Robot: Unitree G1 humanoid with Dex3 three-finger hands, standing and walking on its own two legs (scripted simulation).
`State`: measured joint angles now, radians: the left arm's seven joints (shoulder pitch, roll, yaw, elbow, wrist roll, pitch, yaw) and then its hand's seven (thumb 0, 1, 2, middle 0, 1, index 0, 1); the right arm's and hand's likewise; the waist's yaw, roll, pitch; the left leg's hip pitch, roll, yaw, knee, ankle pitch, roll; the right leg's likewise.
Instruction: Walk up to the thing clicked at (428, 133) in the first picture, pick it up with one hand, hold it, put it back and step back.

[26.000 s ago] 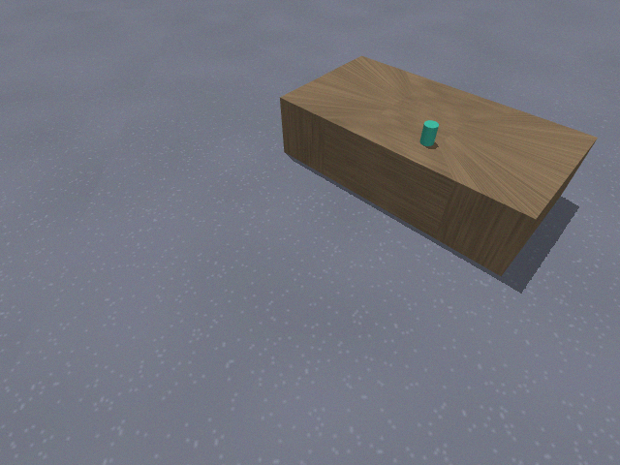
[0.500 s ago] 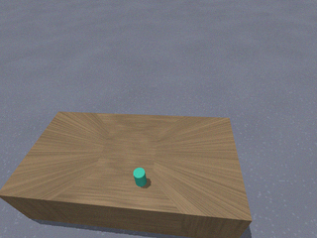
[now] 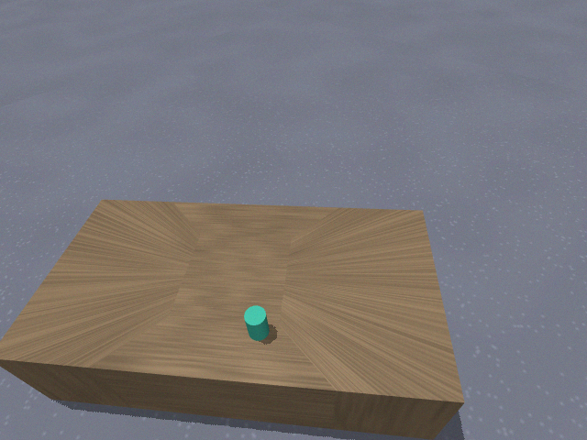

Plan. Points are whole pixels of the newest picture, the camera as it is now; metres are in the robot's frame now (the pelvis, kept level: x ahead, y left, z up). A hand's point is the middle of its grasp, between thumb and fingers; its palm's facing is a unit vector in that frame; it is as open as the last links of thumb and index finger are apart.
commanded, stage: home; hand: left
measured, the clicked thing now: (257, 323) +0.52 +0.15 -0.41
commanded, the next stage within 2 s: stand in 0.28 s
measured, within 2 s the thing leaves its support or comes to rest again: neither
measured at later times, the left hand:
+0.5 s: hand out of the picture +0.09 +0.24 -0.15, palm faces -0.01 -0.93 -0.37, open 17.0 cm
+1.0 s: hand out of the picture +0.09 +0.23 -0.15, palm faces -0.02 -0.93 -0.37, open 7.7 cm
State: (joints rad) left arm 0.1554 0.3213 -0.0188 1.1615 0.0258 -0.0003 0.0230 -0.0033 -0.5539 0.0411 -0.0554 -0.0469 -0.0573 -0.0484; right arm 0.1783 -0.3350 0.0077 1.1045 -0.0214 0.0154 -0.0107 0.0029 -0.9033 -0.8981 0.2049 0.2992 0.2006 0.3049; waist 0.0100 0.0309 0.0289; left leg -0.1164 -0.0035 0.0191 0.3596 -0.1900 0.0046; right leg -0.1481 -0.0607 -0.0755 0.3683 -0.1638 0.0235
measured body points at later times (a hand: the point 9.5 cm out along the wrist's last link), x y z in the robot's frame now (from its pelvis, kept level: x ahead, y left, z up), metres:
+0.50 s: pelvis +0.01 -0.01 +0.00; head +0.01 -0.03 +0.45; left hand +0.09 +0.28 -0.12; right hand +0.09 -0.31 -0.14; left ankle +0.01 +0.11 -0.75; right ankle +0.02 -0.13 -0.75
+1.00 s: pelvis +0.01 -0.03 +0.00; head +0.01 -0.04 +0.45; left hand +0.09 +0.27 -0.12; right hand +0.08 -0.32 -0.14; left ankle +0.01 +0.11 -0.75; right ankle +0.02 -0.13 -0.75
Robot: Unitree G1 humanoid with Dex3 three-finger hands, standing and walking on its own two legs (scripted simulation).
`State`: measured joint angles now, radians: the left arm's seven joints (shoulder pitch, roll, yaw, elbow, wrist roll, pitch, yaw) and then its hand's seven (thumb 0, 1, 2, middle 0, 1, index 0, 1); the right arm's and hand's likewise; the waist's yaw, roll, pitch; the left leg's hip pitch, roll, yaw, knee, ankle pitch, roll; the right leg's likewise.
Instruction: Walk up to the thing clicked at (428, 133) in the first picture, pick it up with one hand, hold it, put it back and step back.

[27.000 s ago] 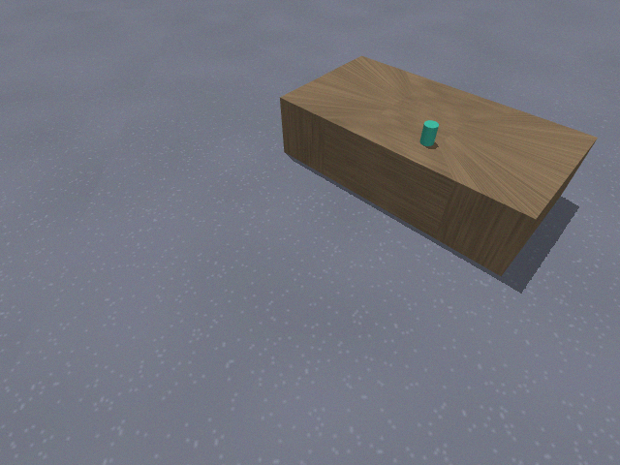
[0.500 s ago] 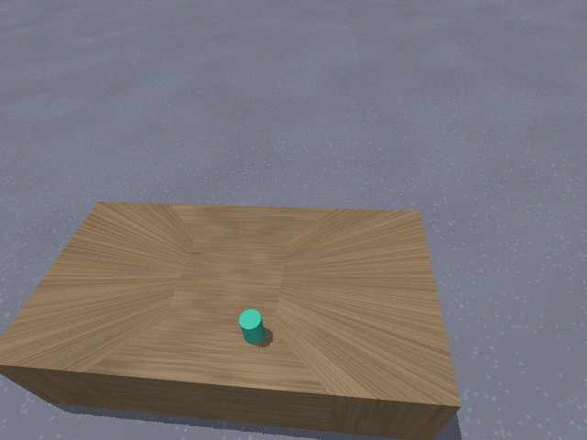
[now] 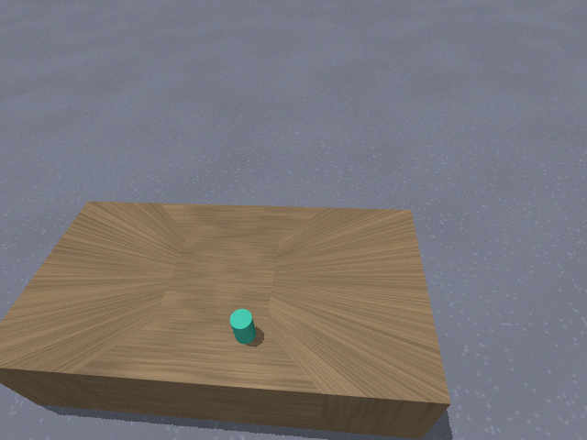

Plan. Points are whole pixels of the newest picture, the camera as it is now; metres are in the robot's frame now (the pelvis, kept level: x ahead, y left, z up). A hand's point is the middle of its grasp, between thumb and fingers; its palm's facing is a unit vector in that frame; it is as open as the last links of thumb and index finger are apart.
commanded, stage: stand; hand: left
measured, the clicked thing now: (243, 326) +0.50 +0.19 -0.41
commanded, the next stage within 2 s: step back in 1.90 s
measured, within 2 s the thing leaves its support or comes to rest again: neither
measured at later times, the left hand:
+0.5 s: hand out of the picture +0.08 +0.25 -0.15, palm faces -0.02 -0.93 -0.36, open 7.4 cm
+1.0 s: hand out of the picture +0.09 +0.25 -0.15, palm faces -0.03 -0.93 -0.36, open 7.4 cm
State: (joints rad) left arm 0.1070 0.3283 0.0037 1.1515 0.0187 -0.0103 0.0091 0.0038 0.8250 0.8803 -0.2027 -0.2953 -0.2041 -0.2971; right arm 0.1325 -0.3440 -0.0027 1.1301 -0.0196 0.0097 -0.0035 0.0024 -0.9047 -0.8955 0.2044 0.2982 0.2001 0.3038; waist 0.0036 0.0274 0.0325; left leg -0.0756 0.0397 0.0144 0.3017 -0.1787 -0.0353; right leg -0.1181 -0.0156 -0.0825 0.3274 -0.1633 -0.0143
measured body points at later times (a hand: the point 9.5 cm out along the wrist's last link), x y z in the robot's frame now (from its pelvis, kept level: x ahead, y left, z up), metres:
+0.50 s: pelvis +0.01 +0.00 +0.00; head +0.01 -0.02 +0.45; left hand +0.08 +0.30 -0.13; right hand +0.08 -0.30 -0.14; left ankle -0.01 +0.14 -0.75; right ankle +0.01 -0.11 -0.75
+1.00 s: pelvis +0.01 -0.01 +0.00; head +0.01 -0.01 +0.45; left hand +0.09 +0.29 -0.13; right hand +0.07 -0.30 -0.14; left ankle -0.01 +0.14 -0.75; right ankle +0.01 -0.11 -0.75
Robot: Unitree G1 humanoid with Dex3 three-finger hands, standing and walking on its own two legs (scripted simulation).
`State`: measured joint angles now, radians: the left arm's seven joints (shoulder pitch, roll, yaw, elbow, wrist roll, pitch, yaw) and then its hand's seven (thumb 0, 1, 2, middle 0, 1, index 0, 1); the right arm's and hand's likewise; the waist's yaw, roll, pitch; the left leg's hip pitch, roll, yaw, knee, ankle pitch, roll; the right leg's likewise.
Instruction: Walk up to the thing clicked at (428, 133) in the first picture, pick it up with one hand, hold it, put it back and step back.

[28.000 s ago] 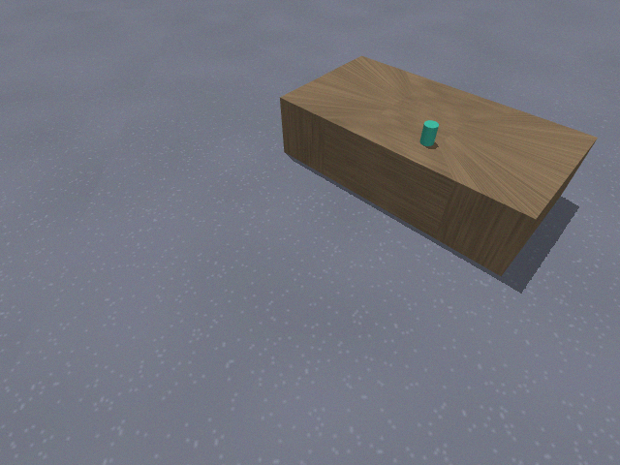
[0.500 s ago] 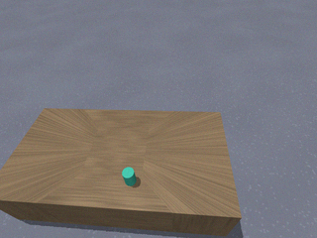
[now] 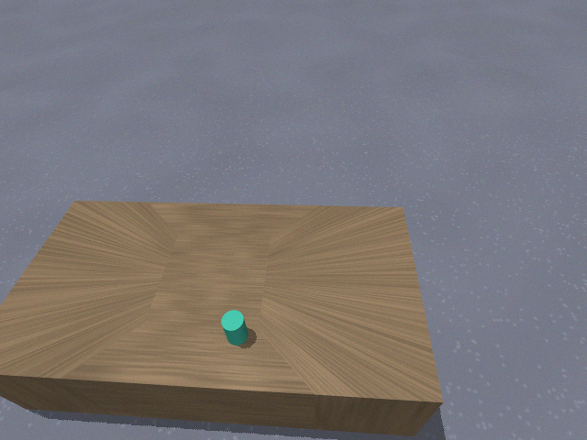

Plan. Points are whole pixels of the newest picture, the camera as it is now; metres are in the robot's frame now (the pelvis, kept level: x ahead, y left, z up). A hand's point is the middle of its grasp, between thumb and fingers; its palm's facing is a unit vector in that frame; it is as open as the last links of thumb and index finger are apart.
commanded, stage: stand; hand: left
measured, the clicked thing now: (235, 327) +0.49 +0.20 -0.41
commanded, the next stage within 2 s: step back in 0.90 s
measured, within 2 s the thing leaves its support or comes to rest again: neither
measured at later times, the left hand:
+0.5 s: hand out of the picture +0.08 +0.25 -0.15, palm faces -0.02 -0.93 -0.36, open 7.4 cm
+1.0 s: hand out of the picture +0.07 +0.27 -0.16, palm faces +0.01 -0.93 -0.36, open 7.4 cm
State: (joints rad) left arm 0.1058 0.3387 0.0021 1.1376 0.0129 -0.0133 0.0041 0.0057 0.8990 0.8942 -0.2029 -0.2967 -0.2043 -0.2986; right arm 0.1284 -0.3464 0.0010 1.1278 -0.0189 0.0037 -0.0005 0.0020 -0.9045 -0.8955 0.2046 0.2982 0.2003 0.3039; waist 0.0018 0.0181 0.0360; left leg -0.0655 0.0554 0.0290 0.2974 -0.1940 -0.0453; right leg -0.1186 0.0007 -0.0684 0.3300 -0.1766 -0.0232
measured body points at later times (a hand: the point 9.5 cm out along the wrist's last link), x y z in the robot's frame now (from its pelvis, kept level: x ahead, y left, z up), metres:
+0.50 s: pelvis +0.00 +0.00 +0.00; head +0.01 +0.00 +0.45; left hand +0.08 +0.30 -0.13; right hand +0.08 -0.29 -0.14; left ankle -0.02 +0.15 -0.75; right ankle +0.00 -0.10 -0.75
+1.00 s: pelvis -0.02 +0.01 -0.01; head +0.01 +0.00 +0.44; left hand +0.07 +0.31 -0.13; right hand +0.06 -0.30 -0.14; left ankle -0.02 +0.15 -0.75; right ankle +0.00 -0.10 -0.75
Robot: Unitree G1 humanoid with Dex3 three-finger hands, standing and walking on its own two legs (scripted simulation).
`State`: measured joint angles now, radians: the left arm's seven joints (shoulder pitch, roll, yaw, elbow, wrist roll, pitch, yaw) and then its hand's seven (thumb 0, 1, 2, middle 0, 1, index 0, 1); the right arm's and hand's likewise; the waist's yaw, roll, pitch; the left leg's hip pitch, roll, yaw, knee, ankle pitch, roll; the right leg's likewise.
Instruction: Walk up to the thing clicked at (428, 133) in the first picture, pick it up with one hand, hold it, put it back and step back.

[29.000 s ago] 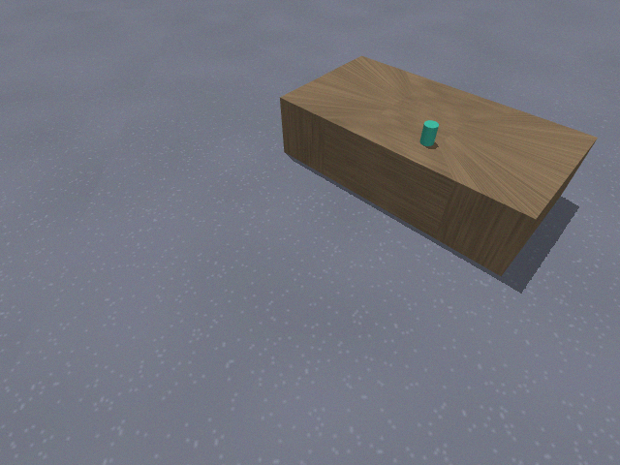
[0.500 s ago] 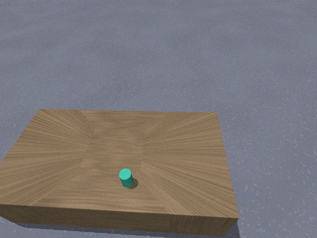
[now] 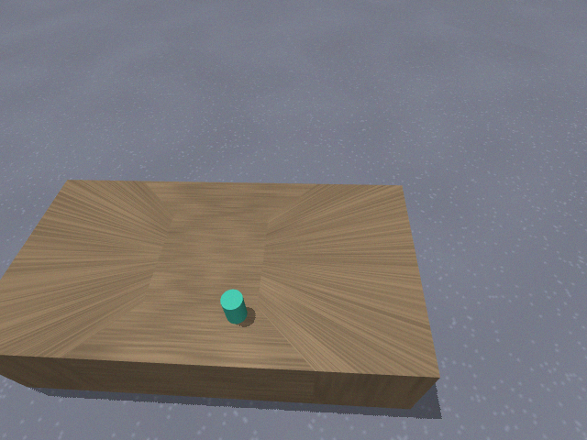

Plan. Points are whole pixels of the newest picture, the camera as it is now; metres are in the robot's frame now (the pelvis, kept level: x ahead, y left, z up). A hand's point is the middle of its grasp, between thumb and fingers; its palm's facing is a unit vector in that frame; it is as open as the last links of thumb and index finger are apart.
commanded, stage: step back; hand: left
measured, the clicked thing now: (234, 306) +0.50 +0.20 -0.40
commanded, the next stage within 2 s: none
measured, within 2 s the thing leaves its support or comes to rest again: neither
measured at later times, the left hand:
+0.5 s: hand out of the picture +0.03 +0.32 -0.18, palm faces -0.07 -0.93 -0.35, open 7.4 cm
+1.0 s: hand out of the picture -0.07 +0.31 -0.15, palm faces -0.02 -0.91 -0.40, open 7.4 cm
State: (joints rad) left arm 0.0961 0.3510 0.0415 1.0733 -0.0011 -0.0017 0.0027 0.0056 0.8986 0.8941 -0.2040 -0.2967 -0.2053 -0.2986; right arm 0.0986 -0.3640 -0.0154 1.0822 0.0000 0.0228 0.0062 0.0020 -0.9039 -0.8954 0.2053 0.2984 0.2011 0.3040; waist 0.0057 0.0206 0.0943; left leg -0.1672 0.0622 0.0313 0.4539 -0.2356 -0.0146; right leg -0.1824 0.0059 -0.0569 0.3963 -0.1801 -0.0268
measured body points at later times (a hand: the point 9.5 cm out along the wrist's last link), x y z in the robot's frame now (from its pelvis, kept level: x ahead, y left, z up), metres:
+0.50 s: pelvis -0.09 +0.07 -0.01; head -0.01 +0.09 +0.43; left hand +0.04 +0.37 -0.15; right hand -0.01 -0.25 -0.12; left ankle -0.06 +0.15 -0.74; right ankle -0.14 -0.08 -0.67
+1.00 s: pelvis -0.22 +0.05 -0.02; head -0.16 +0.04 +0.42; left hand -0.07 +0.35 -0.12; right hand -0.13 -0.28 -0.14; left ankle -0.25 +0.17 -0.73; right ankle -0.17 -0.07 -0.74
